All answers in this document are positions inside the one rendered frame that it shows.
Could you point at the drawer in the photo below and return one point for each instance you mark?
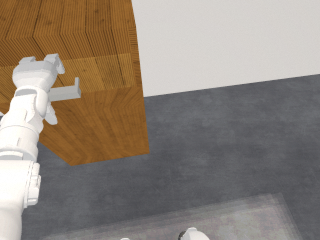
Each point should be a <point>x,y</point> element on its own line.
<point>94,73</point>

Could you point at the robot left upper arm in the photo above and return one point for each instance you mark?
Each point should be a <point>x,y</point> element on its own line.
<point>19,188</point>

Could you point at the robot left hand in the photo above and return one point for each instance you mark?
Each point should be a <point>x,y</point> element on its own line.
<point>41,74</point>

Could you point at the robot right shin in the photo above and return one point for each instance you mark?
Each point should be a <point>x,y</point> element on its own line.
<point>190,230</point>

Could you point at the left robot forearm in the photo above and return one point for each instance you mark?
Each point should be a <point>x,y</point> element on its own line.
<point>20,127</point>

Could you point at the handle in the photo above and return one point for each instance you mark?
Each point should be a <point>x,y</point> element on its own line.
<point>66,92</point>

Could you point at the cabinet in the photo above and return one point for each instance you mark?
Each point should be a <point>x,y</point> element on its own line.
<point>100,125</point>

